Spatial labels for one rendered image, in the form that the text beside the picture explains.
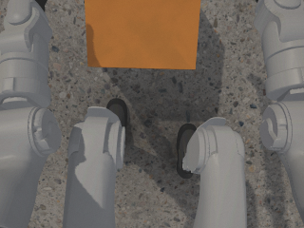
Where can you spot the robot left upper arm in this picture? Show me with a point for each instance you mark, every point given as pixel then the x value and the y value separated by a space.
pixel 27 136

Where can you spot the carton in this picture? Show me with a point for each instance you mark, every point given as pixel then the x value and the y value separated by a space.
pixel 150 34

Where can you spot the left robot thigh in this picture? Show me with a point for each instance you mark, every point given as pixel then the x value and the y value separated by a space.
pixel 91 175

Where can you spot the right robot forearm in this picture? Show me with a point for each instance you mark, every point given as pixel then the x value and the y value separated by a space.
pixel 280 24

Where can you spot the left robot forearm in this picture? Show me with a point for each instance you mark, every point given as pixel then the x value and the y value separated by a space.
pixel 24 56

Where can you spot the robot right upper arm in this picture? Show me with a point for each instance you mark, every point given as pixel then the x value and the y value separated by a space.
pixel 282 131

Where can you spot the left robot foot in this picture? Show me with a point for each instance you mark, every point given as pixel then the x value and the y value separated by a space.
pixel 118 107

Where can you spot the left robot hand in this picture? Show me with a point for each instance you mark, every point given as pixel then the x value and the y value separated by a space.
pixel 42 4

